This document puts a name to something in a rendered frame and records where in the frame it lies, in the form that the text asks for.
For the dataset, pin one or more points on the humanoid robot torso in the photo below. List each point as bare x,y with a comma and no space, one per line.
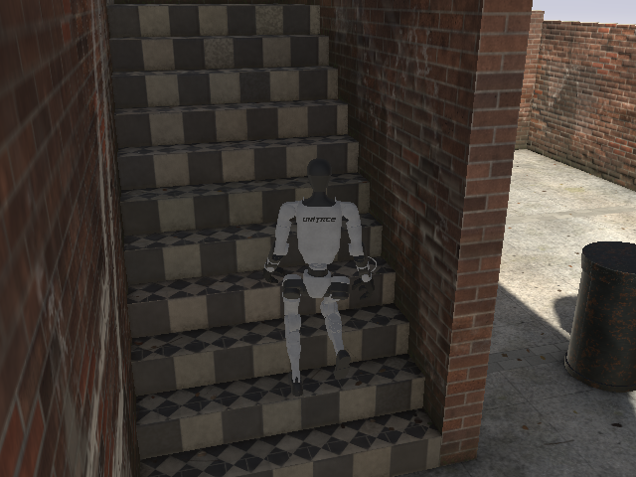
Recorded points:
318,233

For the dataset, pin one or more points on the left robot forearm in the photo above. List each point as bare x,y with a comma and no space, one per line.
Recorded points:
273,260

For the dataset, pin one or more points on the robot right upper arm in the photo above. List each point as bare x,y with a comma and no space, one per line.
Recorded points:
350,212

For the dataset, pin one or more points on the right robot forearm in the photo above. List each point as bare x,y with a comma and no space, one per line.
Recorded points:
363,265

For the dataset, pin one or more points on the left robot hand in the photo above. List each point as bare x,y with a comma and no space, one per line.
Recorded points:
269,278

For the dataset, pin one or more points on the humanoid robot head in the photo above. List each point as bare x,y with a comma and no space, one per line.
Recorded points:
319,172

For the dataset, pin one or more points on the right robot hand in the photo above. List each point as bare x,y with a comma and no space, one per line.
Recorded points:
366,285

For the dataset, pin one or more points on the robot left upper arm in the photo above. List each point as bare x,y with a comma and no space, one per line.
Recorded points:
287,211

